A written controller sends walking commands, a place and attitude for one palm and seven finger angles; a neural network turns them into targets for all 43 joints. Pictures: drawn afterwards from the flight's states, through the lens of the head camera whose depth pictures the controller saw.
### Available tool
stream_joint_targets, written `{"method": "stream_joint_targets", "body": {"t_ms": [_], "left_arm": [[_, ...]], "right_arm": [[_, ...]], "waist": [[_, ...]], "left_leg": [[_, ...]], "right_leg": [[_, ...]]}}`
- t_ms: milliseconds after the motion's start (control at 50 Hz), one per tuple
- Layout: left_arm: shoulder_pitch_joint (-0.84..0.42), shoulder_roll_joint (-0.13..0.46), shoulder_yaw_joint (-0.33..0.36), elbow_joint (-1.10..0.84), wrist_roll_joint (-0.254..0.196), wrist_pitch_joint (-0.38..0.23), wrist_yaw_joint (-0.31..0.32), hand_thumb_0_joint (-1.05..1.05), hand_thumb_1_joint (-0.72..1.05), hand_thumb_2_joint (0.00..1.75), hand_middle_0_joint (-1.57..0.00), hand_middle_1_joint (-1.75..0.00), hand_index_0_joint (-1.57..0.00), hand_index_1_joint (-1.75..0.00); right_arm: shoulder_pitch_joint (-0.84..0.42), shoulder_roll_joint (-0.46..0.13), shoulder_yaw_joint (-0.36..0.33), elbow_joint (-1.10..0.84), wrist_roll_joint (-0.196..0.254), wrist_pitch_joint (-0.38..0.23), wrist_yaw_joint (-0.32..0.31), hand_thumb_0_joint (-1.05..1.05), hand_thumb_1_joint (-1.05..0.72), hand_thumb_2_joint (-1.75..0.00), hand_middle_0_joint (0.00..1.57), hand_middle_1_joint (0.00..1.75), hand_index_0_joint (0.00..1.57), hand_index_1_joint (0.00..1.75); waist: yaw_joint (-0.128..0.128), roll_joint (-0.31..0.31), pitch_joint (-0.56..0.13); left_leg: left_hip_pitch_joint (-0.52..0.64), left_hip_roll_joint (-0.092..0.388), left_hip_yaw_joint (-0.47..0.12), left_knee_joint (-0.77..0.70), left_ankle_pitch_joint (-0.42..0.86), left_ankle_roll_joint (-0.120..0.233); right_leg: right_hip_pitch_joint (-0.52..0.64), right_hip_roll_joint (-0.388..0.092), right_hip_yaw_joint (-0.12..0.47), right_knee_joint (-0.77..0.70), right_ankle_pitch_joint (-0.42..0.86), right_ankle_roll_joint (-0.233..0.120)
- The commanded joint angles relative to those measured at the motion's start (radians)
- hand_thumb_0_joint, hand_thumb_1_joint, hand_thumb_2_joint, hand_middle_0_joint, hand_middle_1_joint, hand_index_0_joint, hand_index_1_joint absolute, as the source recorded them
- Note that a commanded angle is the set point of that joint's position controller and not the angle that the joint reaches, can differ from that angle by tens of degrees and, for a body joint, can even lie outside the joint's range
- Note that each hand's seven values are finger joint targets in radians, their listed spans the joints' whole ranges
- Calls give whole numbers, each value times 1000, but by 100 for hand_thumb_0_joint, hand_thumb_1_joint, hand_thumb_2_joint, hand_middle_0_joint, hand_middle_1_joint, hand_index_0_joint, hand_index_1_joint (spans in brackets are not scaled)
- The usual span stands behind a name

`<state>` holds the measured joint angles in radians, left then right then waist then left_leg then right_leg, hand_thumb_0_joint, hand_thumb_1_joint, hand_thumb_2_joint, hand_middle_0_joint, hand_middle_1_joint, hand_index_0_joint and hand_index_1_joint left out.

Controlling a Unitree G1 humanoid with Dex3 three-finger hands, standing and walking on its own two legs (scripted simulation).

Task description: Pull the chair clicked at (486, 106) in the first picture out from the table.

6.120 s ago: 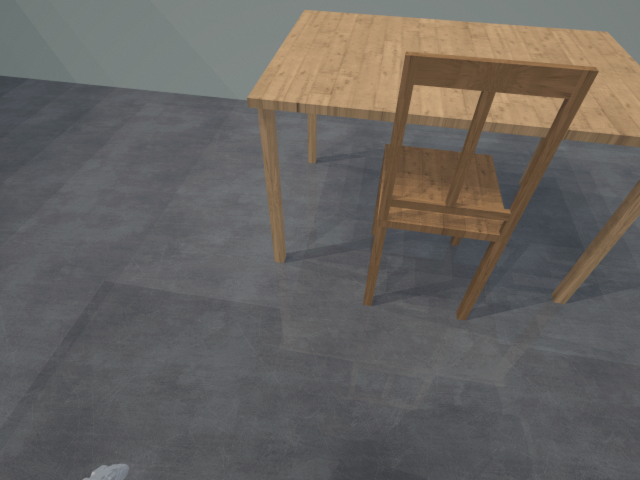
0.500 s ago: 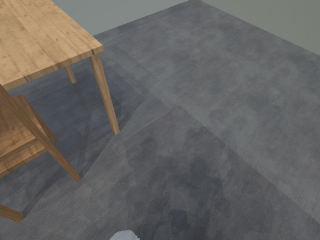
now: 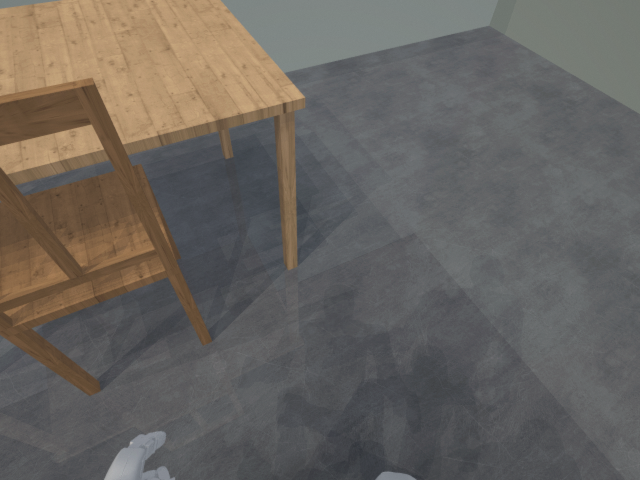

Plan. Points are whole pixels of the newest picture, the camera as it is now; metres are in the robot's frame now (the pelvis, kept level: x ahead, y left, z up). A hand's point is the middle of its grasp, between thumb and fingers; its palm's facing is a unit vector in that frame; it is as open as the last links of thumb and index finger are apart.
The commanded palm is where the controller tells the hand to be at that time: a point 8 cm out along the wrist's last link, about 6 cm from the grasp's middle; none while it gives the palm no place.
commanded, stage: turn to face it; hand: left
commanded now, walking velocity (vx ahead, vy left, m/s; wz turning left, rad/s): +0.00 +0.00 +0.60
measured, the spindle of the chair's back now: (33, 223) +0.52 +0.53 -0.07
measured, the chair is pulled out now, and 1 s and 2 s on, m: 0.00 0.00 0.00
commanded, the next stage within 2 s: take the last steps up to it in 0.60 s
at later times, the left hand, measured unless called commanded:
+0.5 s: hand out of the picture -0.04 +0.16 -0.16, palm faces +0.33 -0.91 -0.26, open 7.4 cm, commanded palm none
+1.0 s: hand out of the picture -0.05 +0.24 -0.17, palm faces +0.43 -0.89 -0.18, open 7.4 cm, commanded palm none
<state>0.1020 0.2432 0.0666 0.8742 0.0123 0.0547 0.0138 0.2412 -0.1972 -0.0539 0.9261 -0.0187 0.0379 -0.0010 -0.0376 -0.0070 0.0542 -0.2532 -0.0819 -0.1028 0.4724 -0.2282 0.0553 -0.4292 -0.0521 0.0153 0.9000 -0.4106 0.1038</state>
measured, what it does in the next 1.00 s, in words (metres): steps on the spot, turning left: right foot, then left foot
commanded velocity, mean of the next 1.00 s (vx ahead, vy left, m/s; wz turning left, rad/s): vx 0.10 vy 0.00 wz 0.30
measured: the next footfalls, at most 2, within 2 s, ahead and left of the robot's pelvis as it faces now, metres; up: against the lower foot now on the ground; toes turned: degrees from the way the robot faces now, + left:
right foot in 0.12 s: +0.04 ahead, -0.14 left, +0.00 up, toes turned +5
left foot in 0.62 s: -0.02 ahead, +0.09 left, +0.00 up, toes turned +24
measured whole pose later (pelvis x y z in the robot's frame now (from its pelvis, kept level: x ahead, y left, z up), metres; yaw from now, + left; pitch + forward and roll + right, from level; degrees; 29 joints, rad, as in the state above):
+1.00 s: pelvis -0.01 +0.04 +0.01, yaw +24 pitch -1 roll -1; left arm 0.26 0.23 0.05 1.02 0.04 0.03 -0.01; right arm 0.30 -0.16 -0.03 0.99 -0.01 -0.03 -0.03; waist 0.00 -0.05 -0.01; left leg -0.08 -0.08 0.03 0.30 -0.21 0.11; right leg -0.47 -0.10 -0.01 1.03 -0.26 0.06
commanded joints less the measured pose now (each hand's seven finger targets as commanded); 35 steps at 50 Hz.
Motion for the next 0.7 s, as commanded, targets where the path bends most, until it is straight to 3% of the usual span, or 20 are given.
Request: {"method": "stream_joint_targets", "body": {"t_ms": [0,60,80,100,120,140,160,200,240,360,460,500,520,560,580,600,620,640,660,680], "left_arm": [[-7,73,15,-100,-13,-33,14,0,90,90,-20,-30,-20,-30],[78,94,22,-83,-15,-46,20,0,90,90,-20,-30,-20,-30],[126,130,31,-72,-12,-56,25,0,90,90,-20,-30,-20,-30],[133,226,50,-77,5,-63,33,0,90,90,-20,-30,-20,-30],[141,244,45,-87,3,-56,32,0,90,90,-20,-30,-20,-30],[87,203,33,-100,1,-54,31,0,90,90,-20,-30,-20,-30],[38,162,35,-103,-2,-58,34,0,90,90,-20,-30,-20,-30],[6,114,12,-106,-5,-63,22,0,90,90,-20,-30,-20,-30],[54,106,9,-90,-3,-69,19,0,90,90,-20,-30,-20,-30],[184,129,19,-37,9,-69,21,0,90,90,-20,-30,-20,-30],[242,156,25,1,20,-62,20,0,90,90,-20,-30,-20,-30],[244,172,30,9,21,-58,20,0,90,90,-20,-30,-20,-30],[230,179,32,17,20,-57,20,0,90,90,-20,-30,-20,-30],[204,171,32,23,9,-52,17,0,90,90,-20,-30,-20,-30],[212,137,26,11,-2,-47,15,0,90,90,-20,-30,-20,-30],[211,64,4,-18,-7,-45,9,0,90,90,-20,-30,-20,-30],[183,80,1,-17,0,-30,20,0,90,90,-20,-30,-20,-30],[172,83,5,-1,5,-24,19,0,90,90,-20,-30,-20,-30],[175,78,6,19,5,-21,18,0,90,90,-20,-30,-20,-30],[169,90,9,40,5,-19,14,0,90,90,-20,-30,-20,-30]], "right_arm": [[16,-229,-67,-67,-8,-18,-12,0,-90,-90,20,30,20,30],[-23,-216,-68,-78,3,-15,-8,0,-90,-90,20,30,20,30],[-20,-181,-63,-82,10,-16,-3,0,-90,-90,20,30,20,30],[10,-103,-54,-99,19,-16,-1,0,-90,-90,20,30,20,30],[-3,-154,-66,-110,2,-10,-4,0,-90,-90,20,30,20,30],[0,-157,-70,-99,-5,-1,1,0,-90,-90,20,30,20,30],[7,-148,-72,-79,-4,10,6,0,-90,-90,20,30,20,30],[22,-142,-69,-49,-8,20,20,0,-90,-90,20,30,20,30],[24,-130,-62,-43,-6,24,25,0,-90,-90,20,30,20,30],[-88,-117,-48,-62,-3,28,24,0,-90,-90,20,30,20,30],[-164,-92,-21,-79,6,16,22,0,-90,-90,20,30,20,30],[-158,-87,-14,-78,10,8,18,0,-90,-90,20,30,20,30],[-130,-90,-13,-69,11,3,16,0,-90,-90,20,30,20,30],[-57,-118,-17,-49,8,-10,13,0,-90,-90,20,30,20,30],[1,-195,-32,-40,1,-24,10,0,-90,-90,20,30,20,30],[54,-296,-54,-38,2,-29,2,0,-90,-90,20,30,20,30],[66,-304,-52,-23,7,-16,-6,0,-90,-90,20,30,20,30],[25,-259,-41,-26,2,-18,-13,0,-90,-90,20,30,20,30],[-24,-237,-34,-37,2,-22,-22,0,-90,-90,20,30,20,30],[-59,-208,-23,-43,2,-22,-26,0,-90,-90,20,30,20,30]], "waist": [[4,157,-119],[52,124,-132],[74,40,-159],[71,-279,-163],[73,-248,-148],[43,-131,-93],[19,-194,-74],[-7,-142,-1],[5,-165,-13],[58,-160,-20],[89,-198,-49],[89,-208,-64],[73,-212,-82],[24,-156,-113],[-7,33,-176],[-24,321,-196],[-31,243,-198],[-11,187,-146],[6,227,-131],[17,202,-83]], "left_leg": [[93,268,-331,-58,502,127],[-47,211,-329,9,408,70],[-162,159,-283,89,218,15],[-370,10,-61,319,-236,-81],[-358,7,-4,528,-386,-98],[-342,40,-28,654,-321,-96],[-343,63,-24,701,-284,-100],[-343,88,27,782,-154,-120],[-350,91,54,786,-109,-131],[-343,115,93,640,-154,-142],[-219,102,157,385,-220,-119],[-143,87,178,292,-222,-101],[-99,83,187,227,-187,-95],[87,86,184,-15,16,-79],[271,216,45,-99,232,-35],[380,471,-272,-106,714,89],[300,505,-218,-78,784,164],[248,456,-148,-99,702,155],[223,407,-131,-105,659,134],[181,370,-99,-120,630,111]], "right_leg": [[59,34,-1,-156,-20,-17],[287,38,-6,-419,163,-30],[447,-53,69,-561,239,-48],[579,-347,341,-633,300,-147],[418,-465,389,-626,366,-243],[320,-409,292,-629,320,-260],[282,-361,245,-637,312,-229],[240,-256,85,-611,361,-192],[276,-231,10,-595,434,-184],[366,-271,-22,-572,550,-216],[384,-288,-50,-512,718,-235],[370,-294,-59,-482,757,-233],[366,-294,-73,-458,750,-222],[289,-260,-125,-337,660,-159],[140,-196,-176,-153,451,-102],[-110,-62,-173,49,-196,-30],[-73,-68,-64,139,-258,-45],[-81,-78,-47,183,-200,-48],[-97,-77,-27,210,-143,-43],[-96,-72,-14,244,-74,-39]]}}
